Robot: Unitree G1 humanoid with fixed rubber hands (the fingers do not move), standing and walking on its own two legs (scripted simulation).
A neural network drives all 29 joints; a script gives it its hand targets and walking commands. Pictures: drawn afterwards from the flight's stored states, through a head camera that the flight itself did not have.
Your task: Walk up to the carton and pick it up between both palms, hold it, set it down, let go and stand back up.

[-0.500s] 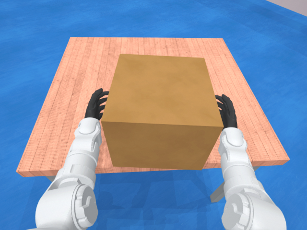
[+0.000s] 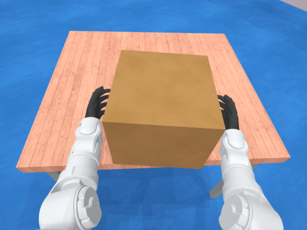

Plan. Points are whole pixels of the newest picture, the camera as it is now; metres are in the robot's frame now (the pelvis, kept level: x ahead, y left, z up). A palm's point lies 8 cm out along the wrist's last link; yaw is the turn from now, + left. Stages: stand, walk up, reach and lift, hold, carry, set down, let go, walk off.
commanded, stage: set down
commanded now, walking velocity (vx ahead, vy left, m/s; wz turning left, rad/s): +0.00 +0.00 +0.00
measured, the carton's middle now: (161, 109) +0.48 +0.01 +0.01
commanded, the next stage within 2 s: none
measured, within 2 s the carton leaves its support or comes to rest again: neither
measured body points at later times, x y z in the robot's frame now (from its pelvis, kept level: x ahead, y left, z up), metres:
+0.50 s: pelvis +0.00 +0.00 +0.00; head +0.07 +0.01 +0.44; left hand +0.41 +0.20 +0.05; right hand +0.42 -0.17 +0.05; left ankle -0.01 +0.12 -0.75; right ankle -0.02 -0.11 -0.75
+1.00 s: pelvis +0.00 +0.00 +0.00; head +0.06 +0.02 +0.44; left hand +0.42 +0.20 +0.04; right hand +0.42 -0.17 +0.05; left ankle -0.01 +0.11 -0.75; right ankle -0.02 -0.11 -0.75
